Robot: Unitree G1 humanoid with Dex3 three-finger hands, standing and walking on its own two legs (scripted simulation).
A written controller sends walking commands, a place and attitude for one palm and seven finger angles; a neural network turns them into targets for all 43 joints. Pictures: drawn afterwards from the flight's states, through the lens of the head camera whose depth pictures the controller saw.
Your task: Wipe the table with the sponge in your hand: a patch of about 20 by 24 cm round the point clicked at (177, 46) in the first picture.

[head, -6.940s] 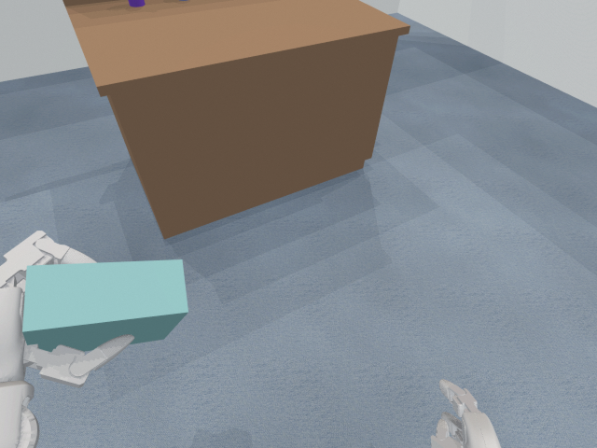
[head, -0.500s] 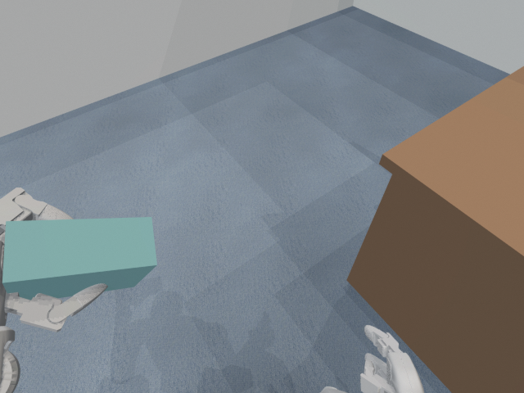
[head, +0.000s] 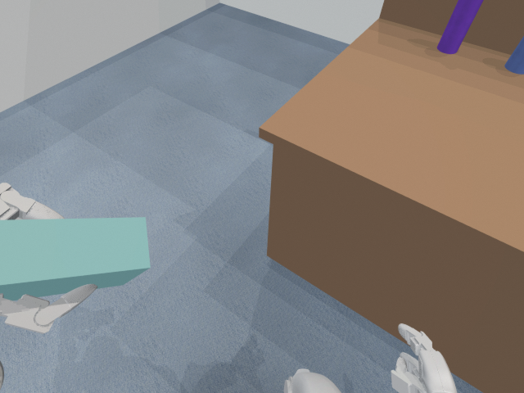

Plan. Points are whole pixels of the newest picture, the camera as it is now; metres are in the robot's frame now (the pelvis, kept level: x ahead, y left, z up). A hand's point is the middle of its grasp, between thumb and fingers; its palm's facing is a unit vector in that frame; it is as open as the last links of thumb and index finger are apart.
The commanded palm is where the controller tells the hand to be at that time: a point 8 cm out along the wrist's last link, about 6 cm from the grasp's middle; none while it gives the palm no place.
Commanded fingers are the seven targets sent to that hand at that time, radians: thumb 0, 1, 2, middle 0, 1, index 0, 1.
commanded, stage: turn to face it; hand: left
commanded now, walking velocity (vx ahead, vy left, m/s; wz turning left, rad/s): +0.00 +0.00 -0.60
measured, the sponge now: (94, 257) +0.23 +0.21 +0.15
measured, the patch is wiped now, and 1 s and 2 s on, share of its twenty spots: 0.00 0.00 0.00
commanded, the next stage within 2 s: take the last steps up to it in 1.46 s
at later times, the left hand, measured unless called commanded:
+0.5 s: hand (230, 255) +0.23 +0.06 +0.18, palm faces +0.07 -0.83 -0.55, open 10.1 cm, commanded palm +0.18 +0.12 +0.19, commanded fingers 0.00 0.10 1.30 -1.20 -1.60 -1.20 -1.60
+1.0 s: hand (294, 300) +0.19 -0.01 +0.17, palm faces -0.11 -0.85 -0.51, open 10.1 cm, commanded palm +0.17 +0.04 +0.19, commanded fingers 0.00 0.10 1.30 -1.20 -1.60 -1.20 -1.60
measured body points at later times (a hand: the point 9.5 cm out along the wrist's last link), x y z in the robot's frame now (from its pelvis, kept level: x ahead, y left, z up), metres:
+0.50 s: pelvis -0.06 -0.10 +0.01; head -0.01 -0.14 +0.46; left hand +0.22 +0.10 +0.21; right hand +0.03 -0.39 -0.10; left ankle -0.03 +0.07 -0.66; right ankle -0.02 -0.14 -0.73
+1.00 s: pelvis -0.12 -0.10 +0.00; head -0.09 -0.14 +0.45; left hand +0.19 +0.04 +0.20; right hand -0.08 -0.36 -0.10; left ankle -0.08 +0.07 -0.73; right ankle -0.13 -0.20 -0.69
